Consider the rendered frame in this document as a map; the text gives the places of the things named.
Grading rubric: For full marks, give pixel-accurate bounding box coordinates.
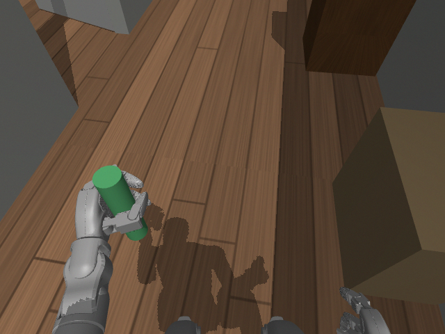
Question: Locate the right robot hand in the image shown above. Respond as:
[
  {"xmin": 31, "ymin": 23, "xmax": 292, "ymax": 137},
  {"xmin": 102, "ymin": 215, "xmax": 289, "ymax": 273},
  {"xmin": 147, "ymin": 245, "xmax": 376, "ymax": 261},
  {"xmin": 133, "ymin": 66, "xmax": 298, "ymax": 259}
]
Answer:
[{"xmin": 337, "ymin": 287, "xmax": 391, "ymax": 334}]

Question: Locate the left robot arm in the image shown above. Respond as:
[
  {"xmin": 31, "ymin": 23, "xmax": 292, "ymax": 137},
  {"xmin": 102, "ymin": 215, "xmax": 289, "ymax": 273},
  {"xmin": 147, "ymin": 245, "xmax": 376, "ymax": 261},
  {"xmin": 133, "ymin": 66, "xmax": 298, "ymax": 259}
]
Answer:
[{"xmin": 52, "ymin": 237, "xmax": 113, "ymax": 334}]

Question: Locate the left robot hand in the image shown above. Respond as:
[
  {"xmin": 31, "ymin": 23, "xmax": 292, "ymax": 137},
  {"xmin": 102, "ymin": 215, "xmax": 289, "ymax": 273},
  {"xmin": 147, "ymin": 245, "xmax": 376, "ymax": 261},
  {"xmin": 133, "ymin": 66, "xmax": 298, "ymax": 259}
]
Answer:
[{"xmin": 75, "ymin": 164, "xmax": 152, "ymax": 242}]

